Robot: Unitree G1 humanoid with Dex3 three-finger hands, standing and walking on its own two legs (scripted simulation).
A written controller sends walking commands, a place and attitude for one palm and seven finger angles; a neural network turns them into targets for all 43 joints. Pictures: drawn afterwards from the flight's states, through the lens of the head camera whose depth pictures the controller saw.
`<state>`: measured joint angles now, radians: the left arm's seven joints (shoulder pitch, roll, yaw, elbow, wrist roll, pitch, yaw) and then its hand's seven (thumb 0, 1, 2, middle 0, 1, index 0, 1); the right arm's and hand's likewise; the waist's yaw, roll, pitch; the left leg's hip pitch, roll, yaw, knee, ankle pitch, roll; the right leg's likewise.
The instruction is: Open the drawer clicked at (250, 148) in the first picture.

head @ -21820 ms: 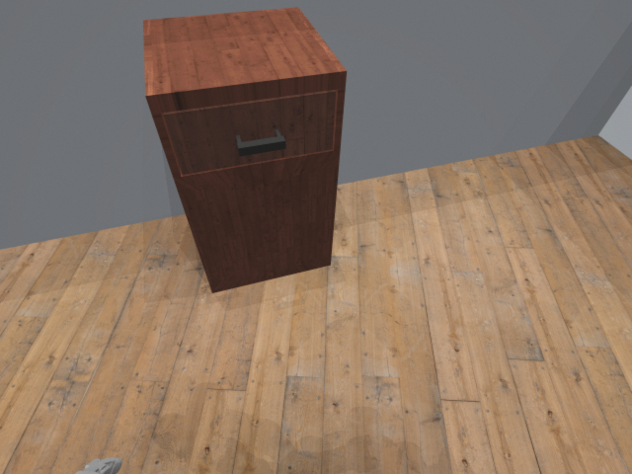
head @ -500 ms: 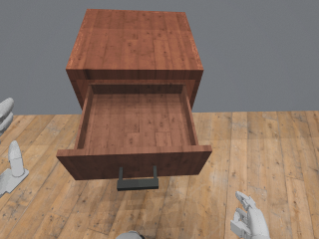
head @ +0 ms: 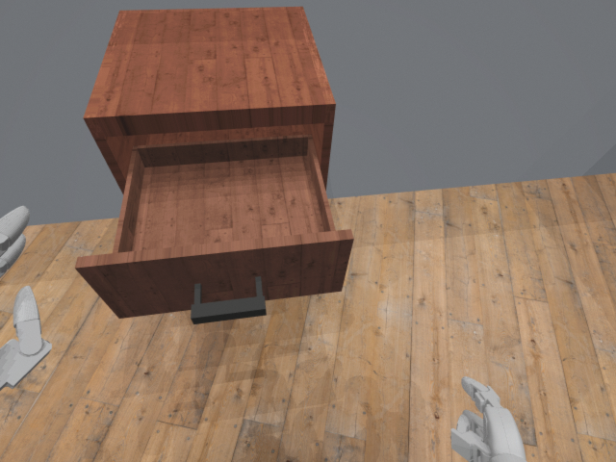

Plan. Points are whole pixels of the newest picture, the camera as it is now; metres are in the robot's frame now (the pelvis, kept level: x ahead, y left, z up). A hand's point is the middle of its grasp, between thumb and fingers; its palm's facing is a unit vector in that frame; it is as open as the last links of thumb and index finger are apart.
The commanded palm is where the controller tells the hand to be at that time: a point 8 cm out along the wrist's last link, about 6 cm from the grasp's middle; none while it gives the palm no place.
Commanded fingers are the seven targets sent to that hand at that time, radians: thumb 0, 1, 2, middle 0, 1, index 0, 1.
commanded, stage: step back with the hand held close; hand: left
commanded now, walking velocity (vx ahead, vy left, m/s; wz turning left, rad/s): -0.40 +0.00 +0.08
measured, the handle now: (229, 298) +0.38 +0.14 -0.10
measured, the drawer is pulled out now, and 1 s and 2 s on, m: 0.30 0.30 0.30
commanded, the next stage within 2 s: stop stepping back and stand still in 0.02 s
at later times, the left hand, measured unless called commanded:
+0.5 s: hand out of the picture +0.06 +0.21 +0.15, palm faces +0.37 -0.83 -0.42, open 7.4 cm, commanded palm +0.00 +0.25 +0.18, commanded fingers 0.00 0.90 0.90 -0.20 -0.30 -0.20 -0.30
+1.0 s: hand out of the picture +0.06 +0.21 +0.07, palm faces +0.28 -0.85 -0.45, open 7.4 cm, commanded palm none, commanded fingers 0.00 0.90 0.90 -0.20 -0.30 -0.20 -0.30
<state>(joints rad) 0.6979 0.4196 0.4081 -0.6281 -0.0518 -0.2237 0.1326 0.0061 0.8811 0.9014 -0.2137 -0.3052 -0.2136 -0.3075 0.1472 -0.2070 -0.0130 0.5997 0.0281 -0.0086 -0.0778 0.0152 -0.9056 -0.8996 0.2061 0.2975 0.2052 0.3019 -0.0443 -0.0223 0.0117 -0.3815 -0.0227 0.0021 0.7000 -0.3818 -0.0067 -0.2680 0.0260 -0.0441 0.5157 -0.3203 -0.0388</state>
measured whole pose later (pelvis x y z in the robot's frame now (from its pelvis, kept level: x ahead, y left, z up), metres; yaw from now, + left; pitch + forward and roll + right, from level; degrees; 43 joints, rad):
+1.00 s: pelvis -0.14 -0.03 -0.01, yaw +4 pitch +0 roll +1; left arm 0.44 0.33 0.20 -0.18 0.02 -0.13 0.07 0.00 0.89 0.90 -0.20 -0.30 -0.20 -0.31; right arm 0.21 -0.20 -0.01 0.72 -0.01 -0.09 0.00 0.01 -0.90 -0.90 0.21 0.30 0.21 0.30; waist 0.00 0.02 -0.01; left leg -0.29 -0.02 -0.03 0.60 -0.32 0.00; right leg -0.34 -0.02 -0.07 0.61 -0.28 -0.03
